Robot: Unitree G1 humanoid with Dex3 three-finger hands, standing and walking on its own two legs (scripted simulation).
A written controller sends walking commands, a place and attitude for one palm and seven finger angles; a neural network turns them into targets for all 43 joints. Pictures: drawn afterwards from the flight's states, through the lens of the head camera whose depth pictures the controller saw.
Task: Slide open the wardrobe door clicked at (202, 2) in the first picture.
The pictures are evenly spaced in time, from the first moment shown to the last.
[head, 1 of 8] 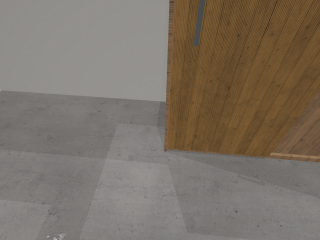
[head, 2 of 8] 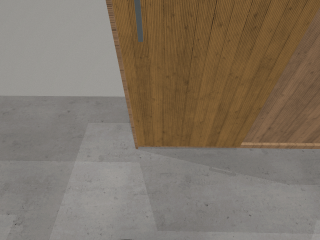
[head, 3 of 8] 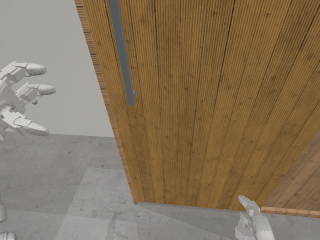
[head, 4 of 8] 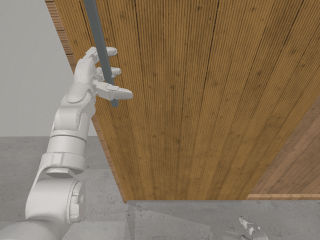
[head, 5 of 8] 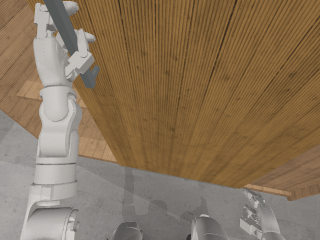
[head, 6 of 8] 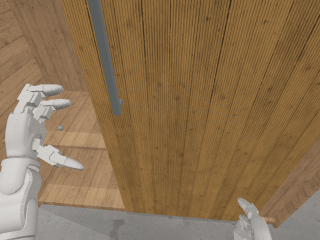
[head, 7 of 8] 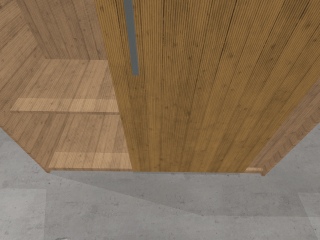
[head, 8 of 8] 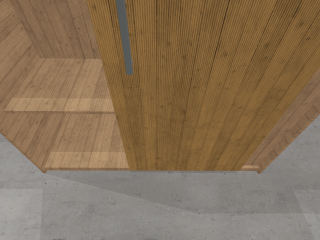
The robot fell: no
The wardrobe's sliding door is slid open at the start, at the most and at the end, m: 0.00 0.57 0.57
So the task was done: yes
